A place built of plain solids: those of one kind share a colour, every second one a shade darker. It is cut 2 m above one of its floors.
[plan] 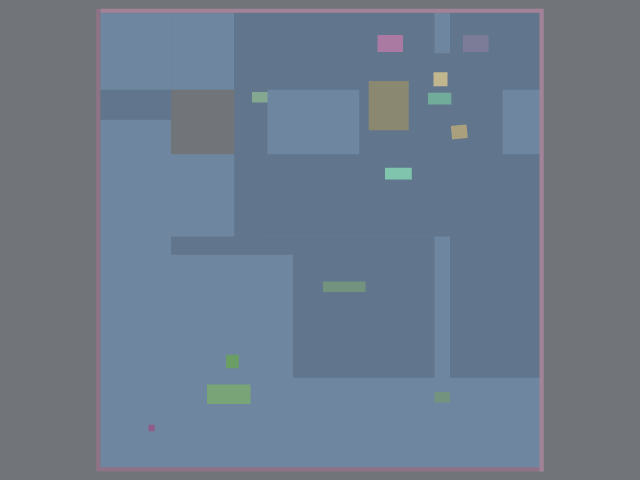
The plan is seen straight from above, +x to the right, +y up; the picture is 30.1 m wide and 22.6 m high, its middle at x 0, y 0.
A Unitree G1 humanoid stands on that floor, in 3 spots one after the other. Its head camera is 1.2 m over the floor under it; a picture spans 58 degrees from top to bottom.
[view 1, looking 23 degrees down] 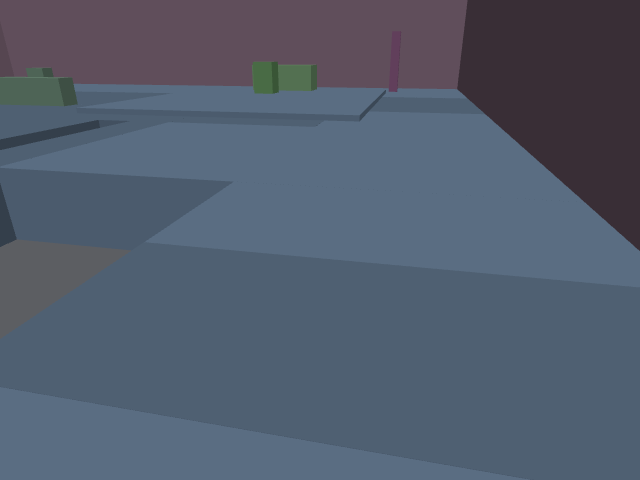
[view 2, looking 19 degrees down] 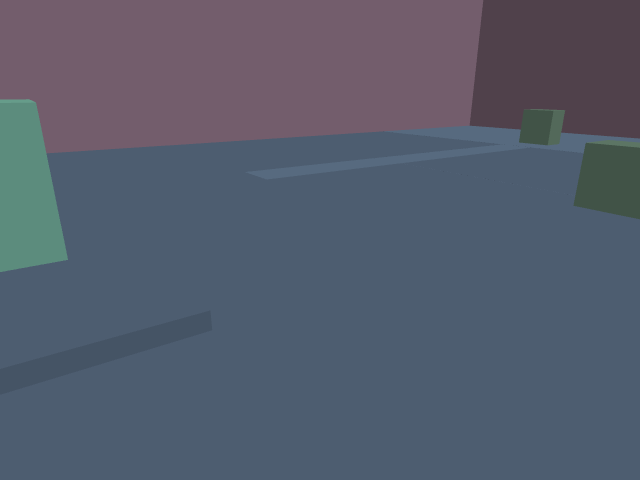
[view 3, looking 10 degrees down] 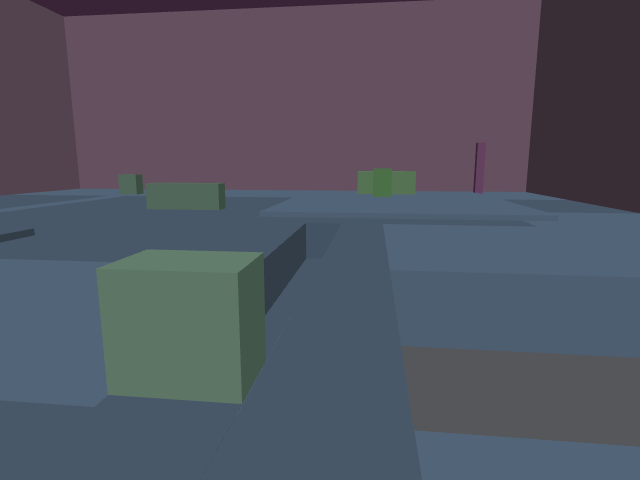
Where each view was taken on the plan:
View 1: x -8.79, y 8.13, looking -78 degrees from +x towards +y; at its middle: floor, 3.07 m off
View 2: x -0.14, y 2.96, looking -34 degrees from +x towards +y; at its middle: floor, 3.69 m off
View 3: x -3.84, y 8.91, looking -83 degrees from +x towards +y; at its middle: floor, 8.96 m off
